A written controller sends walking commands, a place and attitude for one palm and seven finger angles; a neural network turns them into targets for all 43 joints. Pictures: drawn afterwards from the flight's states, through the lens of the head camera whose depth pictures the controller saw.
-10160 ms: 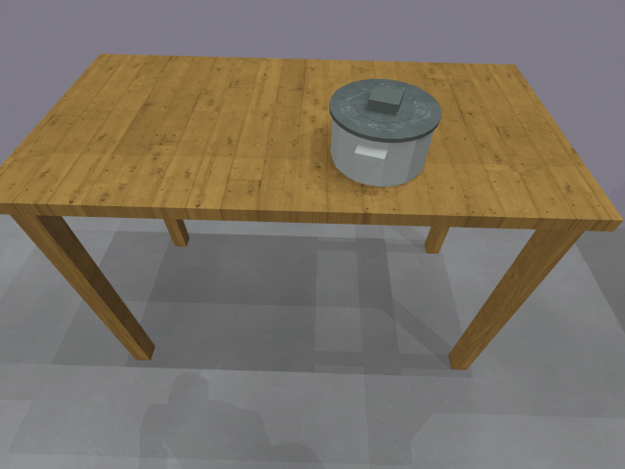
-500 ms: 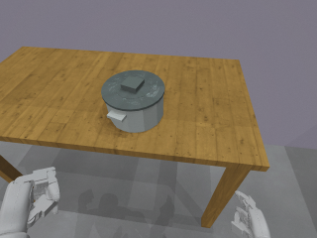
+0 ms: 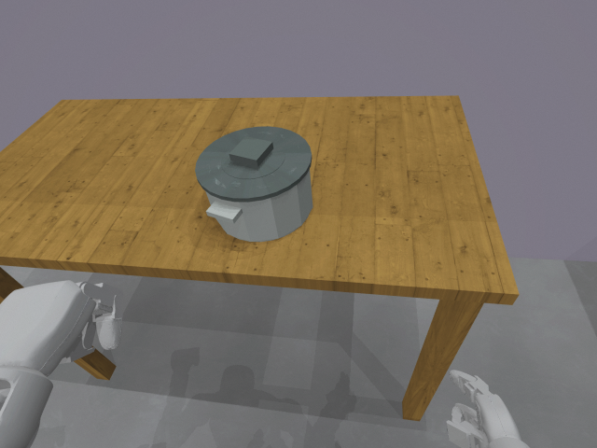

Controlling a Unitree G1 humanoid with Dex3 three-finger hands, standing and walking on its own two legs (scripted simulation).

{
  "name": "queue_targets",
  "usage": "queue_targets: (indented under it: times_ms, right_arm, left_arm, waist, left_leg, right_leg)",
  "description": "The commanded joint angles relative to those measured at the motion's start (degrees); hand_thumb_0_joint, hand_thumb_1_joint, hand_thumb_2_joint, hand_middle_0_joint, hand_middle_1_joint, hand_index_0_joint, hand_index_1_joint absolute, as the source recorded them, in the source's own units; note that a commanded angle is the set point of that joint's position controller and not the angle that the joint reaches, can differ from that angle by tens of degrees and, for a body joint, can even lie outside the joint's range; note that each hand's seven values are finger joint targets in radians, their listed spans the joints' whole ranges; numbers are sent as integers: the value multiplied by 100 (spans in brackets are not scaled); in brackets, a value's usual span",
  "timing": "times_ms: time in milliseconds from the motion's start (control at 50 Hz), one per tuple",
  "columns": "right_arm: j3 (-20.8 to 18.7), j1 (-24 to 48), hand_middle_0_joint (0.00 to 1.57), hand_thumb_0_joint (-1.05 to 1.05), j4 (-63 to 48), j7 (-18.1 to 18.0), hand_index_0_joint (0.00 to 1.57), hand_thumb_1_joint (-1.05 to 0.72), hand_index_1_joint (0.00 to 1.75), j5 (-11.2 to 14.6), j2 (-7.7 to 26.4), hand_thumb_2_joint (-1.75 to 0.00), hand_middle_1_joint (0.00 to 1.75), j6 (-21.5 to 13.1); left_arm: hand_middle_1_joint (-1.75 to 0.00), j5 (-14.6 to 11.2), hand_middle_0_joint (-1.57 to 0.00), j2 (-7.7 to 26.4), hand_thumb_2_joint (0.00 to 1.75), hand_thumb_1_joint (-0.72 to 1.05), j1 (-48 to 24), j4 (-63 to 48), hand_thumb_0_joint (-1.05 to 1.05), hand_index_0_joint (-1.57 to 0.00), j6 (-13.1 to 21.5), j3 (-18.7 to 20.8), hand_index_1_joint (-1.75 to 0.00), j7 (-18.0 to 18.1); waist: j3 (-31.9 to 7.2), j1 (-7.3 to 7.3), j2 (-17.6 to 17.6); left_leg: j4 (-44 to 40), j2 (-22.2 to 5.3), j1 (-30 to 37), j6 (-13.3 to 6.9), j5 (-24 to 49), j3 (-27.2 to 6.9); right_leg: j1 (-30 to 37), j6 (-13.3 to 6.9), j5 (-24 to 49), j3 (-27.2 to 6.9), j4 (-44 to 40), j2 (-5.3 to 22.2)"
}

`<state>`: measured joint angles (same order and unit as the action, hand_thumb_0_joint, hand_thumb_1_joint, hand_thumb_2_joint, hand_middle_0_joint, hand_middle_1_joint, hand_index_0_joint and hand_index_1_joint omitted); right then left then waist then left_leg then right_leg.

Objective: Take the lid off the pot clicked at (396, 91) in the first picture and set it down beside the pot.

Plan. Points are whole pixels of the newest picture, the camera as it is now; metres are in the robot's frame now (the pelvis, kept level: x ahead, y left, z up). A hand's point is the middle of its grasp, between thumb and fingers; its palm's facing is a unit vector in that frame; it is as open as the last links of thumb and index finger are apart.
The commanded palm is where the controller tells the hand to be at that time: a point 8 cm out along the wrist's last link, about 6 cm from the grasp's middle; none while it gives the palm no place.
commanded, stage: reach forward and open the fingers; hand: left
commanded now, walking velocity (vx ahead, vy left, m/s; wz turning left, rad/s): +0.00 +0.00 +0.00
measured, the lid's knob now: (251, 151) +0.54 +0.16 +0.12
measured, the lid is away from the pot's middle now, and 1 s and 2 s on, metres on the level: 0.00 0.00 0.00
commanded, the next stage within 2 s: move the open hand above the knob in 0.84 s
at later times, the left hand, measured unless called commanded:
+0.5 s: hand (96, 305) +0.21 +0.25 +0.15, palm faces -0.17 -0.02 -0.99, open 7.3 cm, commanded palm +0.20 +0.25 +0.22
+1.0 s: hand (119, 245) +0.27 +0.24 +0.18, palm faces -0.12 -0.03 -0.99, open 10.1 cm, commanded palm +0.25 +0.23 +0.26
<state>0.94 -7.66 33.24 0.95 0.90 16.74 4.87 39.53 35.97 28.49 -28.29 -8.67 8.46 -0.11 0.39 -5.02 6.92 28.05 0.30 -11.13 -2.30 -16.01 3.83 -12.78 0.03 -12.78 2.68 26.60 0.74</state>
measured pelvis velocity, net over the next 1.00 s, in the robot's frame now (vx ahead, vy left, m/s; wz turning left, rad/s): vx -0.04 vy -0.01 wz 0.02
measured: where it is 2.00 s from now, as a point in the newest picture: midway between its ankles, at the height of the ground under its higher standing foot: outside the picture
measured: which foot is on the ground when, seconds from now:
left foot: down 0.00-1.00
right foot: down 0.00-1.00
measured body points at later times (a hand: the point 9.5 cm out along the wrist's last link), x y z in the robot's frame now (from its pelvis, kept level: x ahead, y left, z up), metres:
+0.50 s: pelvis -0.03 -0.02 +0.01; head -0.02 -0.06 +0.45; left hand +0.22 +0.25 +0.21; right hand +0.19 -0.23 -0.09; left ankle -0.01 +0.09 -0.74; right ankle +0.02 -0.12 -0.74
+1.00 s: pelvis -0.04 -0.01 +0.01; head -0.03 -0.06 +0.45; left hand +0.27 +0.24 +0.24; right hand +0.18 -0.23 -0.09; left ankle -0.01 +0.09 -0.74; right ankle +0.02 -0.12 -0.74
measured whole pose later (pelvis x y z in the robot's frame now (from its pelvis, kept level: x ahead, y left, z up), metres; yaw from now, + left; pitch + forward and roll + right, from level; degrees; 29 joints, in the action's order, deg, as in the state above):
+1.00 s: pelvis -0.04 -0.01 +0.01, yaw +1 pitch -3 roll +0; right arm 1.7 -5.6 33.6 1.2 3.0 18.0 3.7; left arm 41.2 39.9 -14.9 -5.5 -6.3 0.1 -23.8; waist 3.6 -3.6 7.1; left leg 20.2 1.3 -8.7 -2.2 -8.6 3.0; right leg -10.7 -0.5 -6.7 3.4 20.4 1.4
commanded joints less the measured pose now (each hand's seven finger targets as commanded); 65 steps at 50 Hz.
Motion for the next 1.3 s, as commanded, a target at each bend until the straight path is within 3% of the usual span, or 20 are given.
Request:
queue_targets:
  times_ms: [0,140,220,240,300,320,420,480,520,600,720,760,840,900,980,1020,1040,1100,1160,1280]
  right_arm:
    - [-257,968,20,0,-966,-113,20,-90,30,112,653,-90,30,-288]
    - [-180,864,20,0,-884,-265,20,-90,30,95,636,-90,30,-425]
    - [-180,1048,20,0,-996,-228,20,-90,30,132,574,-90,30,-479]
    - [-177,841,20,0,-890,-246,20,-90,30,122,600,-90,30,-416]
    - [-178,990,20,0,-891,-264,20,-90,30,137,625,-90,30,-414]
    - [-176,1150,20,0,-979,-217,20,-90,30,147,577,-90,30,-504]
    - [-182,1126,20,0,-916,-153,20,-90,30,169,631,-90,30,-444]
    - [-146,1137,20,0,-885,-165,20,-90,30,154,625,-90,30,-407]
    - [-164,1207,20,0,-1005,-109,20,-90,30,187,619,-90,30,-493]
    - [-135,1083,20,0,-898,-153,20,-90,30,172,634,-90,30,-436]
    - [-173,1159,20,0,-1011,-38,20,-90,30,215,639,-90,30,-512]
    - [-139,1083,20,0,-938,-46,20,-90,30,211,647,-90,30,-440]
    - [-124,1137,20,0,-950,-21,20,-90,30,179,646,-90,30,-508]
    - [-139,1035,20,0,-879,-32,20,-90,30,234,694,-90,30,-386]
    - [-150,1144,20,0,-927,26,20,-90,30,270,661,-90,30,-399]
    - [-172,1130,20,0,-979,31,20,-90,30,276,692,-90,30,-461]
    - [-121,1061,20,0,-872,26,20,-90,30,224,716,-90,30,-432]
    - [-119,1026,20,0,-816,9,20,-90,30,241,714,-90,30,-356]
    - [-127,1045,20,0,-886,71,20,-90,30,254,672,-90,30,-359]
    - [-146,928,20,0,-852,69,20,-90,30,263,757,-90,30,-248]
  left_arm:
    - [-100,49,-116,1364,119,44,-744,-701,0,-116,48,752,-100,-667]
    - [-76,-118,-107,2244,130,23,-1947,-157,0,-107,650,1257,-76,-1630]
    - [-61,-284,-102,2011,132,12,-2070,-95,0,-102,962,1172,-61,-1779]
    - [-58,-354,-101,1966,132,9,-2390,206,0,-101,1019,1089,-58,-1794]
    - [-47,-295,-97,2154,134,1,-3151,65,0,-97,1137,1059,-47,-1772]
    - [-44,-143,-95,2154,135,-2,-3176,-89,0,-95,1088,1040,-44,-1732]
    - [-26,-25,-89,2217,139,-16,-3463,633,0,-89,902,1066,-26,-1733]
    - [-15,-138,-85,1981,142,-25,-4069,766,0,-85,880,678,-15,-1827]
    - [-8,-16,-83,2164,145,-31,-4034,547,0,-83,807,836,-8,-1825]
    - [-8,-34,-83,2173,145,-31,-4611,1041,0,-83,761,729,-8,-1926]
    - [-8,66,-83,2021,145,-31,-4871,961,0,-83,578,599,-8,-1977]
    - [-8,49,-83,2009,145,-31,-5205,1222,0,-83,512,488,-8,-2048]
    - [-8,183,-83,2183,146,-32,-6079,747,0,-83,492,437,-8,-2077]
    - [-8,182,-83,1968,146,-32,-5883,1611,0,-83,272,296,-8,-2150]
    - [-8,199,-83,1443,147,-32,-6569,1384,0,-83,70,-359,-8,-2290]
    - [-8,335,-83,1726,147,-32,-6556,1473,0,-83,-35,-110,-8,-2295]
    - [-8,448,-83,2054,147,-32,-7124,1494,0,-83,-29,46,-8,-2335]
    - [-8,477,-83,1796,147,-32,-7275,2189,0,-83,-165,-223,-8,-2413]
    - [-8,493,-83,1560,147,-32,-7567,2082,0,-83,-237,-473,-8,-2515]
    - [-8,602,-83,1650,147,-32,-7932,2715,0,-83,-389,-532,-8,-2695]
  waist:
    - [-753,38,-482]
    - [-746,58,-588]
    - [-856,11,-334]
    - [-617,84,-553]
    - [-829,30,-322]
    - [-988,23,-121]
    - [-872,14,-263]
    - [-762,57,-239]
    - [-1036,33,-245]
    - [-818,48,-406]
    - [-1067,63,-213]
    - [-954,90,-496]
    - [-1446,83,-30]
    - [-862,115,-488]
    - [-1103,218,-353]
    - [-1394,208,-388]
    - [-1541,190,-439]
    - [-1205,218,-586]
    - [-1522,235,-439]
    - [-1444,292,-661]
  left_leg:
    - [-519,16,33,-45,1825,-543]
    - [-576,179,375,-112,1781,-485]
    - [-656,209,653,-97,1692,-439]
    - [-717,215,564,-99,1517,-405]
    - [-856,247,679,-93,1303,-413]
    - [-813,222,721,-79,1348,-443]
    - [-952,209,468,-47,1166,-420]
    - [-1051,245,429,-63,914,-392]
    - [-1008,208,474,-48,970,-440]
    - [-1091,220,376,-66,829,-412]
    - [-1045,210,458,-41,1045,-423]
    - [-1126,207,364,-43,915,-404]
    - [-1091,230,633,-56,1215,-459]
    - [-1204,193,318,-33,898,-427]
    - [-1205,212,495,-45,957,-469]
    - [-1077,232,595,-69,1072,-455]
    - [-1135,251,603,-69,1184,-438]
    - [-1154,245,410,-68,1106,-434]
    - [-1077,275,552,-88,1380,-410]
    - [-1017,296,399,-117,1386,-354]
  right_leg:
    - [575,-21,1061,-108,-474,-194]
    - [612,72,1106,-29,-813,-159]
    - [545,56,978,-65,-1014,-248]
    - [504,79,791,33,-1055,-185]
    - [573,59,476,-20,-1107,-183]
    - [584,13,478,-118,-1087,-274]
    - [675,-40,290,-153,-1089,-272]
    - [621,-17,52,-66,-1123,-210]
    - [742,-53,73,-166,-1046,-287]
    - [635,-39,-52,-84,-1061,-219]
    - [700,-110,190,-150,-991,-303]
    - [734,-78,80,-97,-979,-220]
    - [841,-137,314,-110,-914,-260]
    - [607,-106,74,-53,-968,-265]
    - [627,-116,199,-47,-926,-298]
    - [692,-144,272,-114,-907,-347]
    - [869,-155,361,-105,-912,-297]
    - [738,-146,349,-89,-899,-271]
    - [901,-176,643,-119,-825,-258]
    - [913,-151,829,-138,-813,-232]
